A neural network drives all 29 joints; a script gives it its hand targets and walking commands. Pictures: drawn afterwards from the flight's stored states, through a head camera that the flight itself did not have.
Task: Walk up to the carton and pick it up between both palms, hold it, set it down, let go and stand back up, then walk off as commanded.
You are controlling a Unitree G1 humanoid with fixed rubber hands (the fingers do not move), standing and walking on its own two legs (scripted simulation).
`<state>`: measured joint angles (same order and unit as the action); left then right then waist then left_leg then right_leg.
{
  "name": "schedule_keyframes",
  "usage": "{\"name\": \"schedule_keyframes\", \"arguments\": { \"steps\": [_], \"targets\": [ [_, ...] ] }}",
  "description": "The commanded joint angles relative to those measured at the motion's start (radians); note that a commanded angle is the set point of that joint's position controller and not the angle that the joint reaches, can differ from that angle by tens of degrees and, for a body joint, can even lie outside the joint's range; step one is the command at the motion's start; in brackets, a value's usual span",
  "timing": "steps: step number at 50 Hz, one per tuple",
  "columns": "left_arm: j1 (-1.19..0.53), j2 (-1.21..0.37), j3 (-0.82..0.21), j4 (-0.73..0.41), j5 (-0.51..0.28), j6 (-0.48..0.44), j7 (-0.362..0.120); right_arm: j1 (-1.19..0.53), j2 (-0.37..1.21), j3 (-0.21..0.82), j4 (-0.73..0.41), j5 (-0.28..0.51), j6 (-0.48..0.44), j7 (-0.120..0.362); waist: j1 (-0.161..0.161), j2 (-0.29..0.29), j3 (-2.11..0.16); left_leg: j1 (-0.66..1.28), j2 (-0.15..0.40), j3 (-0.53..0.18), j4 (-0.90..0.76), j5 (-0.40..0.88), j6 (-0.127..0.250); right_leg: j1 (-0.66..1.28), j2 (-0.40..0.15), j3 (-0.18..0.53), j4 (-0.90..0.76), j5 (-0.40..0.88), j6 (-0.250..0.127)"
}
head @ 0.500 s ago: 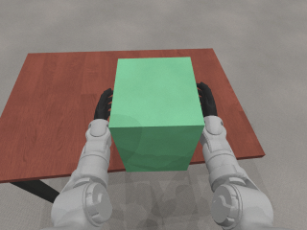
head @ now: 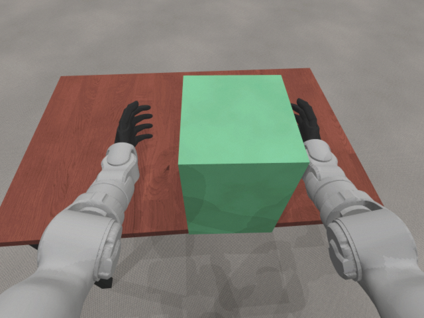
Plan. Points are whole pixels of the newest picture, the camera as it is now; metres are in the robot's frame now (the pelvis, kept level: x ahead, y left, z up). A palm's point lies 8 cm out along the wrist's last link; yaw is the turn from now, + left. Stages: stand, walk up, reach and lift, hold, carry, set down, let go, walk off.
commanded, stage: set down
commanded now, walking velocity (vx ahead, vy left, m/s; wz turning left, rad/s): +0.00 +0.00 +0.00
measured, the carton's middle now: (231, 160) +0.44 +0.00 +0.04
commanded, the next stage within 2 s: none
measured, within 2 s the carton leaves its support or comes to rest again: neither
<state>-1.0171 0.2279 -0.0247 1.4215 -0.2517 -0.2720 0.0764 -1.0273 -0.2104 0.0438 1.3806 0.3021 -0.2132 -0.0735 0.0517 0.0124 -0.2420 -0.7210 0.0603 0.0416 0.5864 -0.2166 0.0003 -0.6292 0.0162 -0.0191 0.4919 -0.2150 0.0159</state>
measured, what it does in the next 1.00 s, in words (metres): stands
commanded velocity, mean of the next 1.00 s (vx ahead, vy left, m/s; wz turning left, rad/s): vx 0.00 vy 0.00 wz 0.00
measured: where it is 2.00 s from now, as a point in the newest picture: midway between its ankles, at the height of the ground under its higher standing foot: outside the picture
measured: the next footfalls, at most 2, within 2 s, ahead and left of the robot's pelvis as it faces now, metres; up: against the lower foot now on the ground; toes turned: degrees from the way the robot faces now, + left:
none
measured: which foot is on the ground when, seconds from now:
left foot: down 0.00-1.00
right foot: down 0.00-1.00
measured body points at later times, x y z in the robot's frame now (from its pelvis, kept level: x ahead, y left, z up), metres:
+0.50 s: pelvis -0.01 -0.02 +0.01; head +0.02 +0.00 +0.46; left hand +0.45 +0.23 +0.18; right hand +0.48 -0.16 +0.19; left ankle +0.02 +0.11 -0.73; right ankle -0.01 -0.14 -0.73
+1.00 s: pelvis +0.00 -0.01 +0.02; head +0.02 +0.00 +0.47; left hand +0.43 +0.23 +0.17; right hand +0.46 -0.16 +0.17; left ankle +0.02 +0.11 -0.73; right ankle -0.01 -0.14 -0.73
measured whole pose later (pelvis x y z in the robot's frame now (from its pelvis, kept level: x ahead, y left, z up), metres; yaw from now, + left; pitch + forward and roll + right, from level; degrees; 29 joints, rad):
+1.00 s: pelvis +0.00 -0.01 +0.02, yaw +1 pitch +6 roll -1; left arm -0.92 0.33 0.03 0.95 -0.22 0.25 0.02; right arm -0.96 -0.28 0.10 1.04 0.41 0.18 -0.13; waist 0.04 0.00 -0.08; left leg -0.33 0.05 0.04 0.39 -0.16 -0.01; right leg -0.24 0.01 -0.03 0.30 -0.16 0.01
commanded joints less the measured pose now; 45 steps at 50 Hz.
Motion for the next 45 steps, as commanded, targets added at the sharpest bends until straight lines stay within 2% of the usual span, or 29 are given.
{"name": "schedule_keyframes", "arguments": {
  "steps": [1, 5, 8, 9, 10, 11, 13, 15, 17, 18, 19, 20, 22, 23, 24, 25, 26, 27, 28, 29, 30, 31, 32, 35, 36, 38, 39, 42, 45],
  "targets": [
    [-0.507, 0.17, 0.021, -0.178, 0.038, 0.063, -0.008, -0.474, -0.206, 0.026, -0.109, 0.066, 0.017, 0.008, 0.008, 0.066, -0.604, 0.569, -0.024, 0.016, 0.022, 0.55, -0.082, 0.116, 0.044, -0.056, -0.044, 0.266, 0.0],
    [-0.497, 0.192, 0.029, -0.196, 0.006, 0.102, -0.007, -0.51, -0.181, 0.064, -0.184, 0.107, 0.062, 0.016, 0.032, 0.026, -0.656, 0.512, -0.038, 0.022, -0.008, 0.481, -0.052, 0.222, 0.03, -0.024, -0.031, 0.314, 0.001],
    [-0.472, 0.204, 0.015, -0.165, -0.001, 0.135, -0.019, -0.474, -0.195, 0.08, -0.148, 0.1, 0.099, 0.004, 0.022, -0.019, -0.549, 0.491, -0.04, 0.023, -0.037, 0.402, -0.044, 0.224, 0.031, -0.034, -0.048, 0.257, 0.011],
    [-0.542, 0.23, -0.015, -0.306, -0.036, 0.149, -0.014, -0.531, -0.225, 0.068, -0.246, 0.124, 0.105, -0.001, 0.002, -0.001, -0.648, 0.538, -0.046, 0.023, -0.033, 0.445, -0.049, 0.257, 0.032, -0.037, -0.048, 0.302, 0.009],
    [-0.519, 0.214, -0.014, -0.189, -0.046, 0.157, -0.021, -0.499, -0.209, 0.089, -0.141, 0.129, 0.131, 0.006, 0.012, -0.014, -0.51, 0.494, -0.04, 0.011, -0.041, 0.367, -0.042, 0.218, 0.032, -0.025, -0.052, 0.231, 0.007],
    [-0.562, 0.26, -0.014, -0.245, -0.058, 0.172, -0.024, -0.556, -0.224, 0.077, -0.257, 0.12, 0.141, -0.005, 0.004, -0.05, -0.542, 0.487, -0.047, 0.02, -0.054, 0.349, -0.032, 0.259, 0.027, -0.019, -0.063, 0.235, 0.011],
    [-0.585, 0.233, -0.061, -0.229, -0.1, 0.2, -0.027, -0.587, -0.194, 0.104, -0.238, 0.142, 0.175, -0.006, -0.001, -0.062, -0.533, 0.473, -0.042, 0.011, -0.064, 0.304, -0.026, 0.279, 0.03, -0.028, -0.064, 0.205, 0.008],
    [-0.593, 0.221, -0.069, -0.235, -0.103, 0.236, -0.024, -0.574, -0.204, 0.072, -0.229, 0.139, 0.208, -0.002, -0.02, -0.016, -0.524, 0.491, -0.043, 0.004, -0.076, 0.276, -0.028, 0.245, 0.022, -0.016, -0.089, 0.172, -0.006],
    [-0.594, 0.245, -0.069, -0.197, -0.124, 0.255, -0.031, -0.588, -0.203, 0.064, -0.268, 0.141, 0.232, -0.017, -0.019, -0.075, -0.447, 0.466, -0.044, 0.007, -0.095, 0.264, -0.021, 0.258, 0.018, -0.014, -0.101, 0.179, 0.005],
    [-0.582, 0.222, -0.084, -0.184, -0.122, 0.256, -0.036, -0.588, -0.195, 0.049, -0.194, 0.125, 0.242, -0.021, -0.043, -0.028, -0.428, 0.48, -0.043, 0.004, -0.09, 0.249, -0.025, 0.229, 0.019, -0.014, -0.104, 0.163, 0.009],
    [-0.613, 0.25, -0.077, -0.206, -0.12, 0.271, -0.037, -0.628, -0.224, 0.043, -0.251, 0.126, 0.248, -0.023, -0.024, -0.016, -0.465, 0.482, -0.042, 0.001, -0.088, 0.259, -0.027, 0.248, 0.017, -0.013, -0.096, 0.17, -0.001],
    [-0.607, 0.251, -0.061, -0.139, -0.108, 0.29, -0.041, -0.597, -0.21, 0.06, -0.215, 0.114, 0.273, -0.02, -0.015, -0.043, -0.365, 0.459, -0.045, 0.004, -0.111, 0.21, -0.022, 0.265, 0.008, -0.011, -0.109, 0.13, 0.0],
    [-0.612, 0.255, -0.074, -0.145, -0.11, 0.308, -0.042, -0.611, -0.21, 0.054, -0.186, 0.116, 0.293, -0.022, -0.015, -0.016, -0.363, 0.452, -0.039, 0.003, -0.126, 0.204, -0.021, 0.26, 0.007, -0.007, -0.119, 0.123, 0.0],
    [-0.662, 0.269, -0.068, -0.182, -0.105, 0.307, -0.038, -0.627, -0.214, 0.034, -0.234, 0.11, 0.285, -0.031, -0.022, -0.003, -0.417, 0.457, -0.05, 0.012, -0.122, 0.211, -0.025, 0.284, 0.004, -0.011, -0.113, 0.141, -0.007],
    [-0.637, 0.284, -0.048, -0.272, -0.101, 0.307, -0.029, -0.613, -0.223, 0.047, -0.296, 0.13, 0.288, -0.033, 0.017, 0.018, -0.488, 0.505, -0.053, 0.025, -0.12, 0.275, -0.036, 0.319, 0.008, 0.002, -0.11, 0.209, -0.002],
    [-0.684, 0.29, -0.057, -0.286, -0.105, 0.315, -0.025, -0.62, -0.212, 0.025, -0.237, 0.121, 0.303, -0.032, -0.018, 0.049, -0.505, 0.519, -0.048, 0.009, -0.114, 0.3, -0.044, 0.297, 0.01, -0.007, -0.116, 0.219, -0.006],
    [-0.676, 0.278, -0.056, -0.283, -0.092, 0.332, -0.021, -0.62, -0.238, 0.015, -0.221, 0.111, 0.312, -0.027, -0.012, 0.072, -0.482, 0.543, -0.045, 0.002, -0.109, 0.307, -0.051, 0.279, 0.016, -0.016, -0.117, 0.205, -0.007],
    [-0.68, 0.263, -0.035, -0.32, -0.076, 0.35, -0.013, -0.658, -0.224, 0.037, -0.283, 0.135, 0.318, -0.026, 0.013, 0.067, -0.551, 0.572, -0.044, 0.012, -0.101, 0.36, -0.058, 0.307, 0.022, -0.018, -0.12, 0.239, -0.005],
    [-0.648, 0.26, -0.031, -0.342, -0.063, 0.376, -0.018, -0.627, -0.234, 0.033, -0.282, 0.139, 0.324, -0.028, -0.004, 0.074, -0.56, 0.591, -0.046, 0.011, -0.097, 0.41, -0.063, 0.336, 0.024, -0.02, -0.129, 0.315, -0.008],
    [-0.623, 0.268, -0.026, -0.297, -0.068, 0.388, -0.027, -0.603, -0.217, 0.034, -0.233, 0.128, 0.348, -0.031, -0.013, 0.033, -0.482, 0.577, -0.044, 0.011, -0.105, 0.376, -0.056, 0.306, 0.029, -0.02, -0.137, 0.263, -0.004],
    [-0.622, 0.271, -0.022, -0.3, -0.051, 0.402, -0.028, -0.585, -0.23, -0.003, -0.219, 0.09, 0.357, -0.036, -0.02, 0.059, -0.459, 0.582, -0.044, 0.007, -0.113, 0.336, -0.05, 0.301, 0.017, -0.015, -0.147, 0.233, -0.006],
    [-0.605, 0.279, -0.007, -0.386, -0.031, 0.423, -0.029, -0.548, -0.242, -0.02, -0.261, 0.086, 0.363, -0.044, -0.022, 0.06, -0.496, 0.626, -0.043, 0.007, -0.122, 0.38, -0.061, 0.338, 0.023, -0.027, -0.155, 0.28, -0.006],
    [-0.601, 0.29, 0.017, -0.325, -0.037, 0.435, -0.035, -0.592, -0.238, 0.015, -0.268, 0.113, 0.372, -0.049, -0.006, 0.047, -0.437, 0.599, -0.048, 0.009, -0.117, 0.369, -0.055, 0.345, 0.015, -0.008, -0.151, 0.278, 0.005],
    [-0.582, 0.29, 0.026, -0.511, -0.025, 0.469, -0.028, -0.583, -0.265, -0.017, -0.366, 0.111, 0.377, -0.053, -0.013, 0.078, -0.498, 0.662, -0.048, 0.005, -0.123, 0.464, -0.067, 0.407, 0.029, -0.02, -0.148, 0.375, 0.0],
    [-0.551, 0.286, 0.051, -0.437, -0.009, 0.489, -0.03, -0.563, -0.238, 0.008, -0.316, 0.118, 0.395, -0.05, 0.005, 0.059, -0.466, 0.638, -0.053, 0.01, -0.126, 0.433, -0.063, 0.405, 0.032, -0.02, -0.152, 0.344, 0.003],
    [-0.518, 0.268, 0.035, -0.434, -0.015, 0.497, -0.032, -0.528, -0.221, 0.009, -0.338, 0.098, 0.41, -0.048, -0.005, 0.02, -0.434, 0.644, -0.045, 0.008, -0.137, 0.41, -0.055, 0.403, 0.029, -0.016, -0.173, 0.312, 0.005],
    [-0.429, 0.24, 0.03, -0.466, 0.006, 0.509, -0.041, -0.434, -0.248, 0.009, -0.303, 0.098, 0.412, -0.049, -0.035, 0.038, -0.398, 0.692, -0.044, -0.002, -0.149, 0.449, -0.064, 0.431, 0.032, -0.022, -0.182, 0.353, 0.001],
    [-0.385, 0.232, 0.065, -0.527, 0.025, 0.515, -0.046, -0.425, -0.2, 0.068, -0.409, 0.145, 0.396, -0.047, 0.016, 0.018, -0.372, 0.699, -0.051, 0.009, -0.15, 0.512, -0.061, 0.487, 0.038, -0.015, -0.169, 0.401, 0.004],
    [-0.38, 0.232, 0.06, -0.566, 0.022, 0.512, -0.054, -0.401, -0.22, 0.025, -0.45, 0.109, 0.378, -0.054, -0.036, 0.003, -0.328, 0.672, -0.056, 0.008, -0.172, 0.437, -0.05, 0.486, 0.04, -0.029, -0.18, 0.334, 0.006]
  ]
}}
